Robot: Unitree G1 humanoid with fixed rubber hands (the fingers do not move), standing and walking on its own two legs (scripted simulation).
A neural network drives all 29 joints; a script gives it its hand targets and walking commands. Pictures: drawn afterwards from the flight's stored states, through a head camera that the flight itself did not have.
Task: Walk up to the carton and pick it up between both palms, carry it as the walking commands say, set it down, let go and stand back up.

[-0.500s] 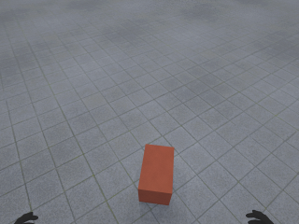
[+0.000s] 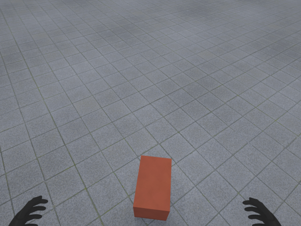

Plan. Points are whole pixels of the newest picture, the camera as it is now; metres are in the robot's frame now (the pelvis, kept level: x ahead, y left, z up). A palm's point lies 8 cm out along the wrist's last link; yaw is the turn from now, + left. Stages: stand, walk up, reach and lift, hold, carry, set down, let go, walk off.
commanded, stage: walk up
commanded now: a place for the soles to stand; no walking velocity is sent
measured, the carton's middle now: (153, 187) +0.47 -0.05 -0.65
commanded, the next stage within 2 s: reach and lift in 0.80 s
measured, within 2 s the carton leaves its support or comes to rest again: neither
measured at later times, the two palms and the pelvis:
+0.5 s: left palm out of the picture +0.14 +0.32 -0.05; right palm out of the picture +0.14 -0.30 -0.03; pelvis +0.00 +0.01 +0.01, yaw -2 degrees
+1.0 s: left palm out of the picture +0.18 +0.27 -0.07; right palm out of the picture +0.11 -0.27 -0.08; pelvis -0.01 +0.01 +0.01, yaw -6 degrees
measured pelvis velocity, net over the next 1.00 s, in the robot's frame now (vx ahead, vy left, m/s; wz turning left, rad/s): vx -0.01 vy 0.01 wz -0.10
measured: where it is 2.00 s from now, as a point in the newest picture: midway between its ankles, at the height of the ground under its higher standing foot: outside the picture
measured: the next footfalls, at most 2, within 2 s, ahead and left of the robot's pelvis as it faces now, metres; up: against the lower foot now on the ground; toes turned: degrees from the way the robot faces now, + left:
none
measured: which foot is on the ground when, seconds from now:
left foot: down 0.00-1.00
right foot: down 0.00-1.00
